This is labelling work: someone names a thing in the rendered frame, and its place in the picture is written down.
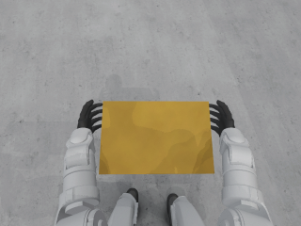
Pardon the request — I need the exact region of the robot right thigh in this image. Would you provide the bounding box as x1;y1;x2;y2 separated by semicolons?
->
170;201;205;226

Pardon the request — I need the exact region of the robot right shin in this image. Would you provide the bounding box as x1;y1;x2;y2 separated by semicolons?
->
173;196;188;203

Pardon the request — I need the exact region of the right robot hand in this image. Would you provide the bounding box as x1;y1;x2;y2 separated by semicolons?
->
209;100;235;137

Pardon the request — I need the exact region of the left robot hand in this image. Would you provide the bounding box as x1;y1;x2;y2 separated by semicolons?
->
77;99;103;134

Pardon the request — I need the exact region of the right robot forearm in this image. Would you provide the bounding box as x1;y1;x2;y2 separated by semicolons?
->
219;127;274;226

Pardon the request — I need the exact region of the carton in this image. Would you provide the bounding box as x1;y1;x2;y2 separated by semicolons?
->
99;101;214;174

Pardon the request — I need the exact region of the robot left upper arm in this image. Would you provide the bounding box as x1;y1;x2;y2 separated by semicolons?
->
56;208;108;226

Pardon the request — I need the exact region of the robot right upper arm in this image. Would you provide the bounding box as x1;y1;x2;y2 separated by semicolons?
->
216;207;273;226

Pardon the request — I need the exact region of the left robot forearm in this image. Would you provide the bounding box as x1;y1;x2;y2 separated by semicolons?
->
54;127;101;226

